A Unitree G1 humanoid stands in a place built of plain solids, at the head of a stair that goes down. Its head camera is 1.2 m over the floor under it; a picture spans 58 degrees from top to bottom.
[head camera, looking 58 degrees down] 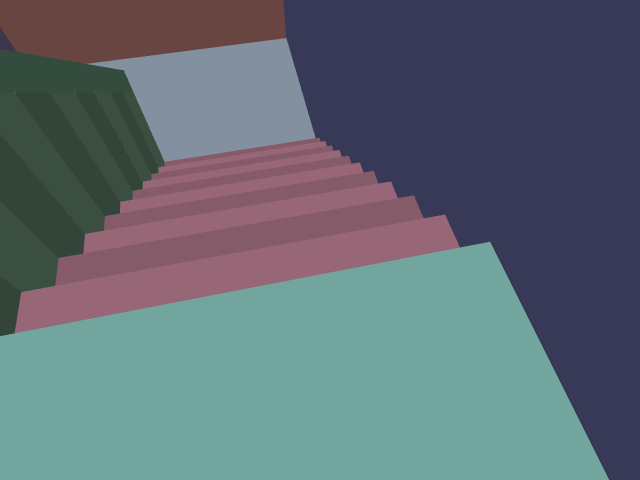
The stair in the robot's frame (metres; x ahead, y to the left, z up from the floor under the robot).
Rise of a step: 0.21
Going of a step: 0.26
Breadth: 1.60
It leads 12 degrees to the left of straight ahead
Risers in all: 11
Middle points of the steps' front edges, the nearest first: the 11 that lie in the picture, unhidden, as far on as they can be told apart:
0.58 0.23 0.00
0.83 0.28 -0.21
1.09 0.34 -0.42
1.35 0.40 -0.63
1.61 0.45 -0.83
1.87 0.51 -1.04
2.12 0.56 -1.25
2.38 0.62 -1.46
2.64 0.68 -1.67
2.90 0.73 -1.88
3.16 0.79 -2.09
